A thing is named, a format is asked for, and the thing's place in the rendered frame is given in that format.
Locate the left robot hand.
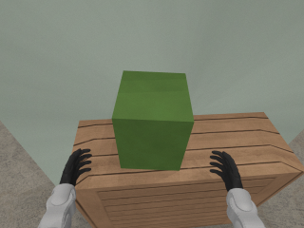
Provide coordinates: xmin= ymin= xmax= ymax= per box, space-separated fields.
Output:
xmin=59 ymin=148 xmax=92 ymax=187

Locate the pedestal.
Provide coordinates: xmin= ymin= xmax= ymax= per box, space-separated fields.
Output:
xmin=71 ymin=112 xmax=304 ymax=228

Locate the left robot forearm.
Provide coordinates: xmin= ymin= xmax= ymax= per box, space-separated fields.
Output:
xmin=37 ymin=183 xmax=77 ymax=228

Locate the right robot hand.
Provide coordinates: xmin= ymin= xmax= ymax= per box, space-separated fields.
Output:
xmin=209 ymin=150 xmax=243 ymax=192

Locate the right robot forearm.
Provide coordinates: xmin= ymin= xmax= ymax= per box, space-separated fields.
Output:
xmin=226 ymin=188 xmax=266 ymax=228

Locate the carton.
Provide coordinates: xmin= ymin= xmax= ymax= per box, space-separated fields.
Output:
xmin=111 ymin=70 xmax=195 ymax=171

